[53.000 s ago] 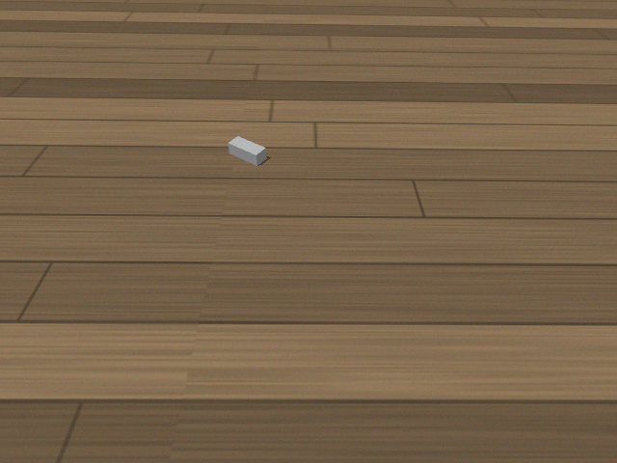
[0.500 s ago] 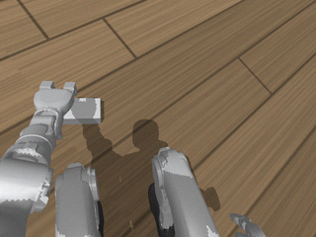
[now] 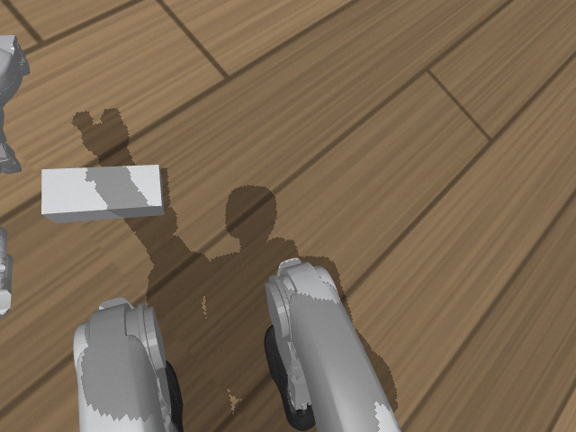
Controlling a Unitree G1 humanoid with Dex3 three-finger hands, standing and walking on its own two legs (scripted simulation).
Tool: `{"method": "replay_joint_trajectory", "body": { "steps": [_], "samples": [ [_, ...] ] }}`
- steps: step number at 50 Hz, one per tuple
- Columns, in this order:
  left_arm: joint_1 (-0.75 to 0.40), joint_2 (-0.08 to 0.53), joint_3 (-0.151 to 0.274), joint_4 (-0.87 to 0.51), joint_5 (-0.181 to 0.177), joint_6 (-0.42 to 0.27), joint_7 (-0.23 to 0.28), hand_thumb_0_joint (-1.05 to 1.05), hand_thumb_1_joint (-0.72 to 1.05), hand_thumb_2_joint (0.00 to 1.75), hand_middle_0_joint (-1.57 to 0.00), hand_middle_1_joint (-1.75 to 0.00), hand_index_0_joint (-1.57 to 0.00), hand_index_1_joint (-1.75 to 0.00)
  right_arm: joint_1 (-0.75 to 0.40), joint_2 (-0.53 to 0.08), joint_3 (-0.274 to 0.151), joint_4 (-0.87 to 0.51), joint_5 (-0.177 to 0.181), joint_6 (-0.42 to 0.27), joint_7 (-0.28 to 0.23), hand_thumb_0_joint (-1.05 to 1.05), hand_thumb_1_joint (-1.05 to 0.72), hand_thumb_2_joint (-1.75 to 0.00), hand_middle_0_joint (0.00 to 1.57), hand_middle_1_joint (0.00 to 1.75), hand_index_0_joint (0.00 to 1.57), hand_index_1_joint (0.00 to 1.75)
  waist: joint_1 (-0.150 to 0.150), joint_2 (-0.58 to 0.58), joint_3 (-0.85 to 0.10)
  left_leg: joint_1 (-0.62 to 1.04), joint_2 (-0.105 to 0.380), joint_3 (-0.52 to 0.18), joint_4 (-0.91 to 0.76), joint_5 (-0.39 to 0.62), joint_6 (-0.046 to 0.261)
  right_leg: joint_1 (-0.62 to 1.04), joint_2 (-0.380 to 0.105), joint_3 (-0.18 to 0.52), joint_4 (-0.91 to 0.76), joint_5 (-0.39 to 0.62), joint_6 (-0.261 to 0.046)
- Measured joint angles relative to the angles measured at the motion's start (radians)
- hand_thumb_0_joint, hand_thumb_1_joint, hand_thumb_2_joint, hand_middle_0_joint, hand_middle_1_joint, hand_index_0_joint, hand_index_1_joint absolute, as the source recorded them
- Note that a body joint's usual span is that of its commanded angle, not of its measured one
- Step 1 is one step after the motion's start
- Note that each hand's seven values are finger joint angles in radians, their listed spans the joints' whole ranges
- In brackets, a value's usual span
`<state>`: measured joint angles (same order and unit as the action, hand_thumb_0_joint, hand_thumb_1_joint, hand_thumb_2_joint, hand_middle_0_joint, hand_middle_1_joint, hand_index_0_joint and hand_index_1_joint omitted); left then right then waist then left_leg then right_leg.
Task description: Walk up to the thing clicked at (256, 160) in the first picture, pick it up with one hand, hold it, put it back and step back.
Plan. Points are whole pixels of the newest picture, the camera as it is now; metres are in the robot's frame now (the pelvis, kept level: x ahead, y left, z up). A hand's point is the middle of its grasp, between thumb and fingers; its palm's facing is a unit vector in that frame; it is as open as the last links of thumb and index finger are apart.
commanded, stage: withdraw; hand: left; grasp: from above
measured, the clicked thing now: (107, 193) +0.54 +0.19 -0.35
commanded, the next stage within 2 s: none
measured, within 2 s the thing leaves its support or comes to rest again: neither
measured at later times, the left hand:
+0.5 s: hand (46, 213) +0.45 +0.22 -0.14, palm faces -0.51 -0.02 -0.86, open 13.6 cm
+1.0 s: hand out of the picture +0.53 +0.26 -0.07, palm faces -0.47 -0.03 -0.88, open 13.7 cm
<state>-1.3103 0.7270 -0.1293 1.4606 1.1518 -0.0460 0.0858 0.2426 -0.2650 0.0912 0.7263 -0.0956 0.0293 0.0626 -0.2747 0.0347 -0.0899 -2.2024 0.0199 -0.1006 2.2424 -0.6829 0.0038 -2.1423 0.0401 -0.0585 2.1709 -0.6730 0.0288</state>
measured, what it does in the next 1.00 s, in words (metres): stands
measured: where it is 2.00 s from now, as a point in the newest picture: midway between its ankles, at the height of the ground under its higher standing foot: (234, 415)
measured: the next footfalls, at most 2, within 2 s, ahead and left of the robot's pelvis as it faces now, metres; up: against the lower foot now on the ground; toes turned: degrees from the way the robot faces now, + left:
none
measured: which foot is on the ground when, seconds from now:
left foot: down 0.00-1.00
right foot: down 0.00-1.00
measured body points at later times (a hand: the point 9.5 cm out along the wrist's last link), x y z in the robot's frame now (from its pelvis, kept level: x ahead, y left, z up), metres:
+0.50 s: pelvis -0.01 -0.01 +0.01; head +0.20 +0.03 +0.40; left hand +0.47 +0.22 -0.09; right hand +0.03 -0.27 -0.12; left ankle +0.08 +0.12 -0.35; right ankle +0.10 -0.12 -0.35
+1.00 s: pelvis +0.00 +0.00 +0.02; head +0.23 +0.04 +0.40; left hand +0.55 +0.26 -0.02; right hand +0.02 -0.28 -0.09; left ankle +0.08 +0.12 -0.35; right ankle +0.10 -0.12 -0.35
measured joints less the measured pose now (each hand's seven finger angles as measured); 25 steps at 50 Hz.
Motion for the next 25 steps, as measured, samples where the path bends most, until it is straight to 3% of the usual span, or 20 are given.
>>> {"method": "replay_joint_trajectory", "body": {
  "steps": [5,11,17,21,25],
  "samples": [
    [0.093,-0.076,-0.011,-0.116,-0.001,-0.005,-0.009,0.0,-0.49,0.96,-0.09,-1.02,-0.11,-0.99,0.039,-0.021,0.001,-0.047,0.01,0.039,0.009,0.0,-0.92,-0.9,0.2,0.3,0.21,0.3,-0.008,-0.01,0.004,0.013,-0.004,-0.005,-0.029,0.004,0.001,0.022,-0.004,-0.006,-0.036,0.002,-0.004],
    [0.255,-0.164,0.026,-0.241,0.032,0.01,0.086,0.0,-0.45,0.92,-0.12,-0.97,-0.14,-0.94,0.046,-0.022,-0.039,-0.062,0.024,0.063,0.026,0.0,-0.91,-0.9,0.2,0.3,0.21,0.3,-0.011,-0.007,-0.01,0.028,-0.003,0.003,-0.054,0.016,0.003,0.032,-0.005,0.001,-0.056,0.014,-0.001],
    [0.324,-0.223,0.036,-0.162,0.024,0.065,0.183,0.0,-0.41,0.89,-0.15,-0.93,-0.17,-0.91,0.008,0.003,-0.049,-0.041,0.029,0.052,0.024,0.0,-0.91,-0.9,0.2,0.3,0.2,0.3,0.005,0.004,-0.042,0.049,0.002,0.024,-0.081,0.036,0.003,0.037,-0.001,0.021,-0.066,0.034,-0.001],
    [0.344,-0.224,0.043,-0.094,0.001,0.059,0.193,0.0,-0.4,0.88,-0.16,-0.93,-0.18,-0.9,-0.024,0.015,-0.045,-0.024,0.024,0.019,0.02,0.0,-0.91,-0.9,0.2,0.3,0.2,0.3,0.02,0.014,-0.053,0.045,0.0,0.031,-0.079,0.048,0.001,0.027,-0.004,0.028,-0.053,0.042,-0.004],
    [0.331,-0.198,0.048,-0.055,-0.009,0.007,0.185,0.0,-0.4,0.88,-0.16,-0.93,-0.18,-0.9,-0.056,0.021,-0.042,-0.004,0.012,-0.02,0.015,0.0,-0.91,-0.9,0.2,0.3,0.21,0.3,0.036,0.006,-0.035,0.03,-0.007,0.033,-0.051,0.054,0.0,0.01,-0.009,0.03,-0.017,0.042,-0.006]
  ]
}}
